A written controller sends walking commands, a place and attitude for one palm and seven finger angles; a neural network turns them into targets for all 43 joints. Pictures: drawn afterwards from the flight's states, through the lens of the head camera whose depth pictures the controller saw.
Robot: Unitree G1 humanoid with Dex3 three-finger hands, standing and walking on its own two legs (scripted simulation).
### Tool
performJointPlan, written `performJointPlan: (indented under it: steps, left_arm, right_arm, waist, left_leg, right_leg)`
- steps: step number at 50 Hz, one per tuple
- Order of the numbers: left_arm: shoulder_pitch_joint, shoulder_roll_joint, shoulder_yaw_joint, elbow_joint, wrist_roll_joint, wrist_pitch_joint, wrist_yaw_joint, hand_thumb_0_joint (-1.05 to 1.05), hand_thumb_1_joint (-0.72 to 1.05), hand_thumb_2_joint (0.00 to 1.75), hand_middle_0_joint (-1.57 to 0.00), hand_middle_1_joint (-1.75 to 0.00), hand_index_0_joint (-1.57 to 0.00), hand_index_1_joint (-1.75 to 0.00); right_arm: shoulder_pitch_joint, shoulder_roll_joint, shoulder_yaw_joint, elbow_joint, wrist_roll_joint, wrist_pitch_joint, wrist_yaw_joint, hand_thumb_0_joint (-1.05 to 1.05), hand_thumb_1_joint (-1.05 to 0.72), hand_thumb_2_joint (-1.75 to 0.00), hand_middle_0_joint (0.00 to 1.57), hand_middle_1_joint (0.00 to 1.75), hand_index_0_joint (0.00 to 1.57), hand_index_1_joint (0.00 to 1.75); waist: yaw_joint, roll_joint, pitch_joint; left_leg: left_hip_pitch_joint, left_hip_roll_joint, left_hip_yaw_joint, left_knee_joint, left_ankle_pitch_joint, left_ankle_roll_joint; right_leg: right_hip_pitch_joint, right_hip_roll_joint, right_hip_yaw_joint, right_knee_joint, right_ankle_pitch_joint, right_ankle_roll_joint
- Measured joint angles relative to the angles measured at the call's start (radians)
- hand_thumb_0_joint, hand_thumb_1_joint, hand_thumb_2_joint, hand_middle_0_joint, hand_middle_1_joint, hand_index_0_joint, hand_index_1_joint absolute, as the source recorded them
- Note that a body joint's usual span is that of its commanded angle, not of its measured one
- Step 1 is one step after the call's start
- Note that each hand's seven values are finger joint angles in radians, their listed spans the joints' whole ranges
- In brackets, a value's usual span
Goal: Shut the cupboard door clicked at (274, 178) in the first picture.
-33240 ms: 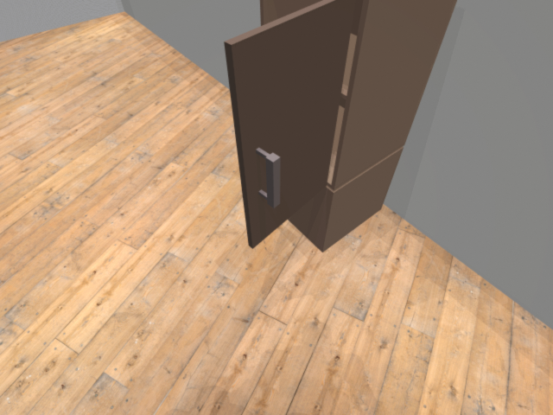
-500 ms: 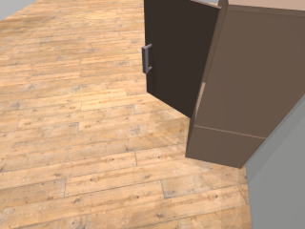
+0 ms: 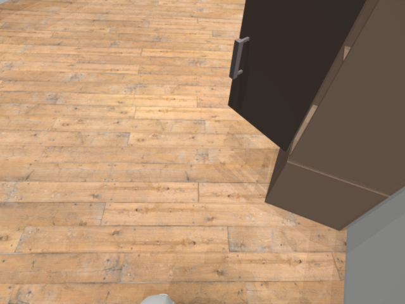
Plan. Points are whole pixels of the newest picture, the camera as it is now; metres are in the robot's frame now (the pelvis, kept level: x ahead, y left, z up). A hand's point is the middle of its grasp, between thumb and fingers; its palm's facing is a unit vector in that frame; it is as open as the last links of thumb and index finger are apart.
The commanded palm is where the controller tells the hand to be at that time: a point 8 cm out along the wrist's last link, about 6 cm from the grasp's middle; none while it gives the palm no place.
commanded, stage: walk to a spot facing it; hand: left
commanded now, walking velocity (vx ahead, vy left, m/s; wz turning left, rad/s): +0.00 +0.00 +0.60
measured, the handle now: (239, 58) +0.93 -0.11 -0.05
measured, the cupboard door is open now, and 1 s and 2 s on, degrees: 62 62 62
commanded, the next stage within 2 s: none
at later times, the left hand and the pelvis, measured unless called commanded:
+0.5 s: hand out of the picture +0.01 +0.18 -0.14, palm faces +0.30 -0.91 -0.28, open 7.4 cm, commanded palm none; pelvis -0.01 -0.04 +0.02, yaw +20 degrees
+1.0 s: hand out of the picture +0.01 +0.20 -0.13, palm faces +0.61 -0.74 -0.30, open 7.4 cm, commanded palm none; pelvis +0.07 -0.02 +0.01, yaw +39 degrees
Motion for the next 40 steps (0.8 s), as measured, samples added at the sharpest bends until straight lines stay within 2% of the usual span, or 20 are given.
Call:
performJointPlan:
  steps: [3,5,9,13,14,15,17,19,21,24,27,30,31,33,36,38,40]
  left_arm:
    - [-0.008,0.003,0.01,-0.008,0.003,0.018,-0.003,0.01,0.91,0.9,-0.2,-0.3,-0.2,-0.3]
    - [-0.016,0.003,0.013,-0.022,0.003,0.014,-0.008,0.01,0.91,0.9,-0.2,-0.3,-0.2,-0.3]
    - [-0.024,0.002,0.013,-0.061,0.0,0.0,-0.009,0.01,0.91,0.9,-0.2,-0.3,-0.2,-0.3]
    - [-0.03,0.003,0.013,-0.095,-0.001,-0.012,-0.006,0.01,0.91,0.9,-0.2,-0.3,-0.2,-0.3]
    - [-0.022,0.007,0.012,-0.108,0.001,-0.018,-0.006,0.01,0.91,0.9,-0.2,-0.3,-0.2,-0.3]
    - [-0.015,0.013,0.013,-0.117,0.007,-0.027,-0.004,0.01,0.91,0.9,-0.2,-0.3,-0.2,-0.3]
    - [-0.017,-0.004,0.009,-0.112,0.011,-0.024,0.002,0.01,0.91,0.9,-0.2,-0.3,-0.2,-0.3]
    - [-0.007,-0.018,0.006,-0.106,0.013,-0.021,0.005,0.01,0.91,0.9,-0.2,-0.3,-0.2,-0.3]
    - [0.001,-0.024,0.005,-0.098,0.016,-0.019,0.007,0.01,0.91,0.9,-0.2,-0.3,-0.2,-0.3]
    - [0.001,-0.023,0.002,-0.097,0.018,-0.024,0.003,0.01,0.91,0.9,-0.2,-0.3,-0.2,-0.3]
    - [0.001,-0.021,0.0,-0.107,0.018,-0.032,-0.003,0.01,0.91,0.9,-0.2,-0.3,-0.2,-0.3]
    - [0.018,-0.013,0.003,-0.115,0.011,-0.033,-0.009,0.01,0.91,0.9,-0.2,-0.3,-0.2,-0.3]
    - [0.022,-0.004,0.007,-0.113,0.007,-0.028,-0.013,0.01,0.91,0.9,-0.2,-0.3,-0.2,-0.3]
    - [0.022,0.016,0.014,-0.102,0.009,-0.006,-0.014,0.01,0.91,0.9,-0.2,-0.3,-0.2,-0.3]
    - [0.015,0.032,0.022,-0.082,0.008,0.009,-0.022,0.01,0.91,0.9,-0.2,-0.3,-0.2,-0.3]
    - [0.009,0.035,0.025,-0.084,0.007,0.005,-0.033,0.01,0.91,0.9,-0.2,-0.3,-0.2,-0.3]
    - [0.003,0.034,0.024,-0.094,0.006,-0.003,-0.043,0.01,0.91,0.9,-0.2,-0.3,-0.2,-0.3]
  right_arm:
    - [0.006,0.017,0.003,-0.018,-0.007,-0.003,-0.005,0.0,-0.91,-0.9,0.2,0.3,0.2,0.3]
    - [0.008,0.021,0.005,-0.026,-0.008,-0.006,-0.01,0.0,-0.91,-0.9,0.2,0.3,0.2,0.3]
    - [0.005,0.013,0.0,-0.037,-0.009,-0.005,-0.012,0.01,-0.91,-0.9,0.2,0.3,0.2,0.3]
    - [0.0,-0.005,-0.017,-0.052,-0.006,0.01,-0.009,0.01,-0.91,-0.9,0.2,0.3,0.2,0.3]
    - [0.003,-0.009,-0.022,-0.059,-0.003,0.016,-0.008,0.01,-0.91,-0.9,0.2,0.3,0.2,0.3]
    - [0.0,-0.012,-0.029,-0.063,0.001,0.021,-0.006,0.01,-0.91,-0.9,0.2,0.3,0.2,0.3]
    - [-0.021,-0.038,-0.048,-0.066,-0.002,0.031,-0.001,0.01,-0.91,-0.9,0.2,0.3,0.2,0.3]
    - [-0.037,-0.059,-0.06,-0.072,-0.003,0.036,0.005,0.01,-0.91,-0.9,0.2,0.3,0.2,0.3]
    - [-0.047,-0.066,-0.063,-0.084,0.0,0.033,0.012,0.01,-0.91,-0.9,0.2,0.3,0.2,0.3]
    - [-0.056,-0.064,-0.057,-0.101,0.006,0.027,0.018,0.01,-0.91,-0.9,0.2,0.3,0.2,0.3]
    - [-0.072,-0.062,-0.046,-0.106,0.009,0.025,0.021,0.01,-0.91,-0.9,0.2,0.3,0.2,0.3]
    - [-0.081,-0.065,-0.033,-0.12,0.008,0.01,0.025,0.01,-0.91,-0.9,0.2,0.3,0.2,0.3]
    - [-0.086,-0.061,-0.032,-0.123,0.004,0.0,0.025,0.01,-0.91,-0.9,0.2,0.3,0.2,0.3]
    - [-0.092,-0.045,-0.02,-0.127,-0.004,-0.016,0.018,0.01,-0.91,-0.9,0.2,0.3,0.2,0.3]
    - [-0.065,-0.026,-0.006,-0.136,-0.009,-0.035,0.003,0.0,-0.91,-0.9,0.2,0.3,0.2,0.3]
    - [-0.042,-0.018,0.001,-0.131,-0.01,-0.041,-0.001,0.0,-0.91,-0.9,0.2,0.3,0.2,0.3]
    - [-0.019,-0.016,0.005,-0.118,-0.01,-0.041,-0.001,0.0,-0.91,-0.9,0.2,0.3,0.2,0.3]
  waist:
    - [0.0,0.001,0.002]
    - [-0.001,0.017,0.001]
    - [-0.004,0.053,-0.006]
    - [-0.008,0.077,-0.022]
    - [-0.005,0.072,-0.034]
    - [0.004,0.057,-0.044]
    - [0.002,0.08,-0.032]
    - [-0.003,0.086,-0.028]
    - [-0.013,0.071,-0.024]
    - [-0.018,0.034,-0.017]
    - [-0.004,0.008,-0.006]
    - [0.008,-0.002,-0.012]
    - [0.008,-0.012,-0.015]
    - [0.02,-0.029,-0.011]
    - [0.02,-0.018,-0.021]
    - [0.018,-0.004,-0.025]
    - [0.015,0.015,-0.03]
  left_leg:
    - [-0.011,-0.022,-0.018,-0.043,-0.006,0.012]
    - [-0.013,-0.028,-0.043,-0.095,0.035,0.007]
    - [-0.019,-0.03,-0.098,-0.163,0.091,0.001]
    - [-0.047,-0.039,-0.161,-0.159,0.107,-0.023]
    - [-0.064,-0.052,-0.172,-0.138,0.1,-0.03]
    - [-0.096,-0.068,-0.168,-0.081,0.029,-0.037]
    - [-0.166,-0.069,-0.155,0.145,-0.121,-0.045]
    - [-0.217,-0.056,-0.115,0.357,-0.154,-0.053]
    - [-0.219,-0.029,-0.069,0.437,-0.158,-0.066]
    - [-0.153,0.006,-0.018,0.342,-0.178,-0.077]
    - [-0.069,0.024,0.009,0.183,-0.185,-0.074]
    - [0.036,0.03,0.02,-0.043,-0.062,-0.054]
    - [0.029,0.021,0.014,-0.045,-0.061,-0.041]
    - [0.015,0.012,0.006,-0.008,-0.093,-0.025]
    - [0.037,0.011,-0.024,-0.048,-0.087,-0.026]
    - [0.064,0.01,-0.047,-0.096,-0.065,-0.03]
    - [0.089,0.01,-0.071,-0.132,-0.053,-0.032]
  right_leg:
    - [-0.117,0.021,0.059,0.197,0.009,0.004]
    - [-0.161,0.032,0.075,0.219,0.045,0.01]
    - [-0.174,0.05,0.092,0.11,0.06,0.017]
    - [-0.102,0.066,0.092,-0.108,0.125,0.015]
    - [-0.064,0.061,0.094,-0.201,0.141,0.007]
    - [-0.053,0.047,0.104,-0.255,0.17,-0.013]
    - [-0.055,0.044,0.072,-0.225,0.198,-0.024]
    - [-0.036,0.031,0.045,-0.23,0.201,-0.022]
    - [-0.017,0.008,0.023,-0.241,0.2,-0.019]
    - [0.001,-0.032,-0.017,-0.24,0.188,-0.013]
    - [0.002,-0.064,-0.06,-0.214,0.164,-0.001]
    - [-0.023,-0.09,-0.099,-0.135,0.116,0.02]
    - [-0.052,-0.097,-0.088,-0.065,0.076,0.03]
    - [-0.121,-0.072,-0.023,0.108,-0.024,0.035]
    - [-0.206,-0.028,0.023,0.27,0.01,0.037]
    - [-0.233,-0.014,0.037,0.264,0.055,0.04]
    - [-0.235,-0.006,0.043,0.178,0.079,0.041]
